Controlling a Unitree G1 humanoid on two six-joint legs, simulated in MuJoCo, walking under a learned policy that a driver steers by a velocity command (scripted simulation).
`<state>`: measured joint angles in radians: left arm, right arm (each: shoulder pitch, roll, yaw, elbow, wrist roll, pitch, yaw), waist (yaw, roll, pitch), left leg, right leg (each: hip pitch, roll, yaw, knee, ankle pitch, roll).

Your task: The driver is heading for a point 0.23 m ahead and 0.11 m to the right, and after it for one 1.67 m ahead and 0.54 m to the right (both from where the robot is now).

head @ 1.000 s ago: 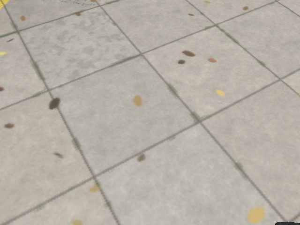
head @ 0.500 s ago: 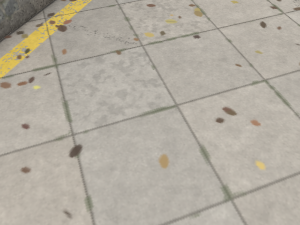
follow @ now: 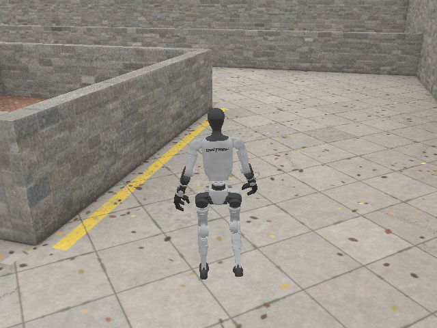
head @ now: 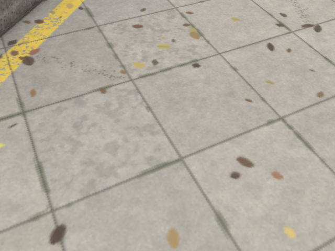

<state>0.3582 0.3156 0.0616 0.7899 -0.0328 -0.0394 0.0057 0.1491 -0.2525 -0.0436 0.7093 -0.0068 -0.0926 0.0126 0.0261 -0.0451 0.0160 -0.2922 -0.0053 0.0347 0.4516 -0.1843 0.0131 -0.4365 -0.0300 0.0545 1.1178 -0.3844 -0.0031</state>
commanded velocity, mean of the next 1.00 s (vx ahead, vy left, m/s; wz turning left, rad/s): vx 0.14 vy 0.00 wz -0.54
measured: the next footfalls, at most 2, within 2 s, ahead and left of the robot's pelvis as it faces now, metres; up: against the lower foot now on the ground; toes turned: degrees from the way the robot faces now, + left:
right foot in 0.32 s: +0.30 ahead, -0.15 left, +0.00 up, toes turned -13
left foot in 0.76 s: +0.36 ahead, +0.07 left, +0.00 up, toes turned -33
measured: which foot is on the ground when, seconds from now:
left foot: down 0.00-0.32, up 0.34-0.74, down 0.76-1.00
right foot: up 0.00-0.30, down 0.32-0.76, up 0.78-1.00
